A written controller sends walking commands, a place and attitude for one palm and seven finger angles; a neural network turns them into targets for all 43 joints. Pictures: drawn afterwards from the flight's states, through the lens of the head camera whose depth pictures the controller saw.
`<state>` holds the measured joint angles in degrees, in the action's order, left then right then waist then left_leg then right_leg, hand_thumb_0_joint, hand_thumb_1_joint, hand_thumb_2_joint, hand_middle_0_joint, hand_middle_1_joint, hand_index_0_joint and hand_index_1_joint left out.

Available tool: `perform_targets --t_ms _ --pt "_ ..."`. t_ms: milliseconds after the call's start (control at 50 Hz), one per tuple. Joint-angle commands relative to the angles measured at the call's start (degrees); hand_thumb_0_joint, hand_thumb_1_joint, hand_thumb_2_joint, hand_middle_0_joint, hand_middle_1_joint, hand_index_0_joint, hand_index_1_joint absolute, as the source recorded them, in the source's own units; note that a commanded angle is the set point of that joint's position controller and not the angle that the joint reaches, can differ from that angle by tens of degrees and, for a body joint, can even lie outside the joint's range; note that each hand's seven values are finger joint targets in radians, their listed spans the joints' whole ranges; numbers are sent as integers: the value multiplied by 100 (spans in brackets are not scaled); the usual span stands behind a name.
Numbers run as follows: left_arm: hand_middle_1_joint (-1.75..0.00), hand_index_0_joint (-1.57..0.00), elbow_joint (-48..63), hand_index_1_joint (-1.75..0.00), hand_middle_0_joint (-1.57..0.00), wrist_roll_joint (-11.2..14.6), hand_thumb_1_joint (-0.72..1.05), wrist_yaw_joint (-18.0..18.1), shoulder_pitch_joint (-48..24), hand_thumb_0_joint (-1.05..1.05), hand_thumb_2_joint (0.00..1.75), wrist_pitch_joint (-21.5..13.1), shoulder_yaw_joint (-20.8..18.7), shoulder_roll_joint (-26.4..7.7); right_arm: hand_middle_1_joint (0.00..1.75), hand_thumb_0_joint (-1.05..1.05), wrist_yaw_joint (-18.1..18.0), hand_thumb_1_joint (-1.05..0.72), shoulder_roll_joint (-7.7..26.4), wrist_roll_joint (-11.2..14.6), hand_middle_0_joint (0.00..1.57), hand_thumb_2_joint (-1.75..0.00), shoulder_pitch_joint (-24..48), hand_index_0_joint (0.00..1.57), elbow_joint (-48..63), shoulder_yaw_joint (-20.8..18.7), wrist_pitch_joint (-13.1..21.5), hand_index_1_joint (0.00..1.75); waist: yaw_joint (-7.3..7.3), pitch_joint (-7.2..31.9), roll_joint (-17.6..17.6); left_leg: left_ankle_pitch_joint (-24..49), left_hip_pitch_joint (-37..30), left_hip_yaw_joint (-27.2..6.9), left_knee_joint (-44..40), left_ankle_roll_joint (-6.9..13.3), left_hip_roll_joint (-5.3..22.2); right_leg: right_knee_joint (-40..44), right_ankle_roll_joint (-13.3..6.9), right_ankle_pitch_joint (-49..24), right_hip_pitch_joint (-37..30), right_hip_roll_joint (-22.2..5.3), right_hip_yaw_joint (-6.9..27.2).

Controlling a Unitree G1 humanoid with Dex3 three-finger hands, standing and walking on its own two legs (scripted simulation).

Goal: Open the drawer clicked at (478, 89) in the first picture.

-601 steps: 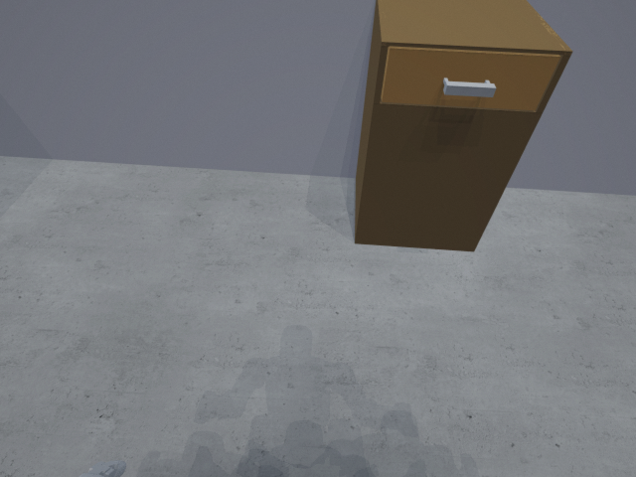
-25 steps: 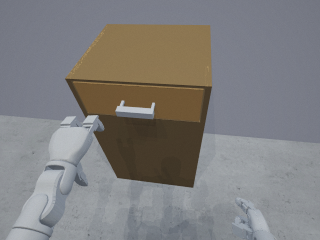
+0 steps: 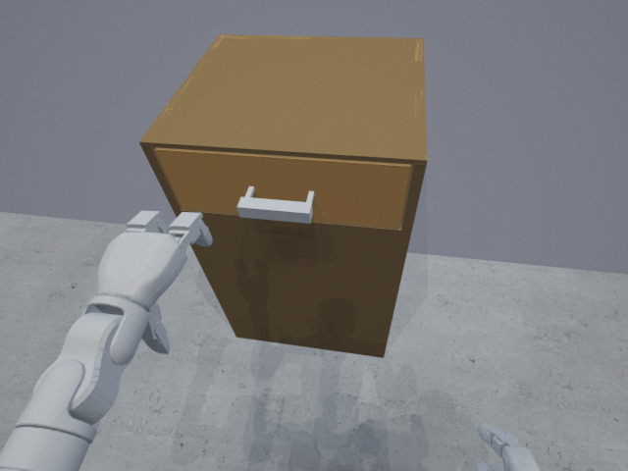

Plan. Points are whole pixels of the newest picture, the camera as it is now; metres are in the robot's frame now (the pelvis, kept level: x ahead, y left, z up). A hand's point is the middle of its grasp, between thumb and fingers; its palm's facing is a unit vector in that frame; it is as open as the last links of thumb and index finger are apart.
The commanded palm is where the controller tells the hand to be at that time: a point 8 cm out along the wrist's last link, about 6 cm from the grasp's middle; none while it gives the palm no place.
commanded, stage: raise the hand with hooked fingers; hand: left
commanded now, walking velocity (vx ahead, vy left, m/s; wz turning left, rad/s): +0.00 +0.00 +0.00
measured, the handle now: (278, 201) +0.56 +0.16 -0.03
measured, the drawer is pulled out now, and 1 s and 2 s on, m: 0.00 0.00 0.00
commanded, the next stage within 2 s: move the hooked fingers above the handle in 0.02 s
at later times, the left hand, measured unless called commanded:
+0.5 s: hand (201, 258) +0.35 +0.21 +0.07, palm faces +0.01 -0.04 -1.00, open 13.8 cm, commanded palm +0.33 +0.21 +0.13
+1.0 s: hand (228, 232) +0.42 +0.19 +0.05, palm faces -0.04 -0.01 -1.00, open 13.8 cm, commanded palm +0.40 +0.20 +0.11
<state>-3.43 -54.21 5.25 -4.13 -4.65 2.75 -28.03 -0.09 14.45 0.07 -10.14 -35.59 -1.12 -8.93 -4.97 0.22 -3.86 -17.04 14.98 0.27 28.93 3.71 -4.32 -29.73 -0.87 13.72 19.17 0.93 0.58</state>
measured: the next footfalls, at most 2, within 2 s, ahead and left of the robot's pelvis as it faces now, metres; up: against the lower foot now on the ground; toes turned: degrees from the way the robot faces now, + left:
none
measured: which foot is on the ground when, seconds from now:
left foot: down 0.00-1.00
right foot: down 0.00-1.00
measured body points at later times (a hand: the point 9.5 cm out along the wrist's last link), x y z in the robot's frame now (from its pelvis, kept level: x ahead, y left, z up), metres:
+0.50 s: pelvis +0.00 -0.02 +0.00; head +0.03 -0.05 +0.45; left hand +0.34 +0.21 +0.12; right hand +0.17 -0.25 -0.12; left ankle -0.03 +0.07 -0.73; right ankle +0.02 -0.11 -0.74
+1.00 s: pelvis +0.01 -0.03 -0.01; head +0.06 -0.05 +0.44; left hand +0.41 +0.19 +0.10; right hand +0.12 -0.28 -0.14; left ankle -0.03 +0.07 -0.73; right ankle +0.02 -0.11 -0.74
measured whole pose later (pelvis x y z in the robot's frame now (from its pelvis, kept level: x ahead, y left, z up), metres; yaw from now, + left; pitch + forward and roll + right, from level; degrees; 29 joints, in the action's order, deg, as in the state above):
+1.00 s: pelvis +0.01 -0.03 -0.01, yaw +0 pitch +10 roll +1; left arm -38.1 -58.8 9.8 -30.8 -5.2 6.0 -26.0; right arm -2.1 14.4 1.1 -13.5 -37.1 -2.7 -8.5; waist -0.2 4.2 -2.8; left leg -19.3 24.3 0.0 34.0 2.0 -2.8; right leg -35.1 -2.8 15.9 28.8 2.4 -0.1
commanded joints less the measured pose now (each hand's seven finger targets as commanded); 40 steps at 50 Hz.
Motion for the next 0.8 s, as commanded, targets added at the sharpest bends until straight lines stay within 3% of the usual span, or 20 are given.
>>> perform_targets --t_ms 0,60,100,120,180,260,400,500,580,620,680,700,780 --pt "-120 -30 1044 -120 -30 10 -50 365 -1715 0 30 78 -763 -1128 30 0 -42 -90 597 12 20 -90 682 20 849 -190 276 30 7 1519 105 1945 -310 -277 -433 -443 339 172 -263 -774 -756 47 -32" --pt "-120 -30 1034 -120 -30 6 -50 311 -1648 0 30 168 -746 -1143 30 0 -50 -90 621 10 20 -90 738 20 875 -179 272 30 -1 1566 56 2071 -336 -279 -423 -433 329 181 -264 -895 -835 58 -9" --pt "-120 -30 941 -120 -30 34 -50 235 -1573 0 30 213 -630 -1042 30 0 -58 -90 600 14 20 -90 720 20 855 -170 255 30 26 1479 234 1974 -291 -212 -433 -393 321 223 -245 -897 -852 38 -7" --pt "-120 -30 885 -120 -30 47 -50 188 -1819 0 30 225 -388 -847 30 0 -67 -90 595 18 20 -90 731 20 854 -147 252 30 105 1346 308 1806 -261 -192 -441 -370 313 259 -229 -828 -738 24 -17" --pt "-120 -30 459 -120 -30 -37 -50 130 -2344 0 30 207 -402 -984 30 0 -123 -90 614 25 20 -90 666 20 793 -124 272 30 168 1195 453 1341 -114 -143 -459 -298 285 326 -219 -521 -605 25 7" --pt "-120 -30 349 -120 -30 -142 -50 205 -2773 0 30 36 -490 -1137 30 0 -162 -90 602 11 20 -90 600 20 810 -154 315 30 110 1624 189 1422 -141 -139 -350 -280 220 238 -240 -633 -752 36 73" --pt "-120 -30 -444 -120 -30 -171 -50 364 -2984 0 30 27 -573 -1156 30 0 -189 -90 577 49 20 -90 448 20 758 -183 282 30 99 1722 341 1576 182 -28 -228 -234 187 110 -231 -993 -838 8 117" --pt "-120 -30 -643 -120 -30 -184 -50 370 -3121 0 30 67 -407 -1009 30 0 -182 -90 609 56 20 -90 341 20 775 -240 267 30 150 1904 383 1725 249 24 -110 -190 183 21 -210 -1303 -886 -13 161" --pt "-120 -30 -810 -120 -30 -188 -50 366 -3473 0 30 16 -406 -1092 30 0 -217 -90 651 73 20 -90 258 20 764 -263 243 30 227 1964 529 1586 387 59 -50 -140 162 12 -171 -1311 -906 -35 217" --pt "-120 -30 -1013 -120 -30 -227 -50 420 -3546 0 30 -40 -630 -1332 30 0 -248 -90 662 74 20 -90 185 20 710 -279 242 30 207 1996 482 1573 465 63 -19 -127 148 -21 -179 -1349 -912 -29 249" --pt "-120 -30 -929 -120 -30 -238 -50 514 -3881 0 30 -159 -446 -1154 30 0 -236 -90 649 67 20 -90 78 20 671 -335 270 30 275 2233 248 1746 342 55 63 -143 153 -105 -187 -1479 -826 -30 226" --pt "-120 -30 -1032 -120 -30 -244 -50 564 -3849 0 30 -179 -583 -1276 30 0 -237 -90 654 66 20 -90 29 20 635 -354 272 30 263 2254 318 1794 365 47 88 -139 153 -128 -190 -1548 -846 -19 229" --pt "-120 -30 -1574 -120 -30 -292 -50 662 -4142 0 30 -95 -384 -1067 30 0 -228 -90 673 87 20 -90 -72 20 559 -370 255 30 387 2159 522 1656 550 91 143 -125 149 -139 -154 -1518 -706 -27 222"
